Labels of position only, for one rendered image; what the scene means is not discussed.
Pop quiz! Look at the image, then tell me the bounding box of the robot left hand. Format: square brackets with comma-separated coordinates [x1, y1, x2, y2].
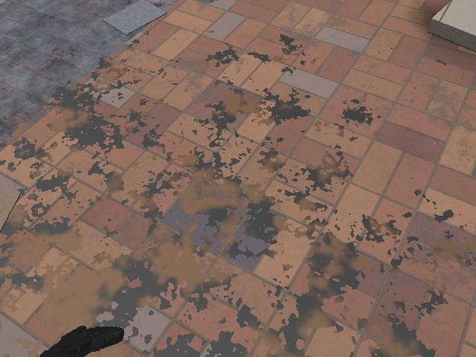
[40, 326, 124, 357]

